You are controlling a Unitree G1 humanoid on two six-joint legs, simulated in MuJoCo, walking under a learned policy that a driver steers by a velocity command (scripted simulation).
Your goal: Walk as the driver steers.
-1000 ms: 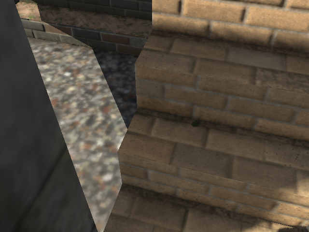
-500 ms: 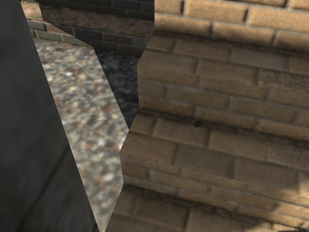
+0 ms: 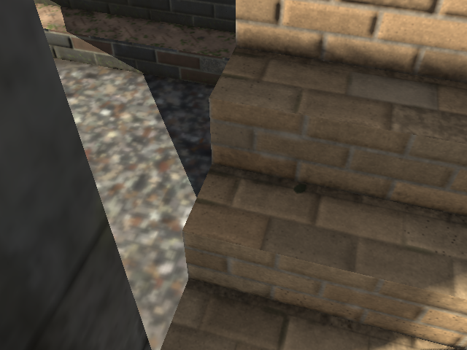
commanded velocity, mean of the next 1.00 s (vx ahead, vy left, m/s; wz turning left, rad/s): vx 0.50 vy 0.00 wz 0.00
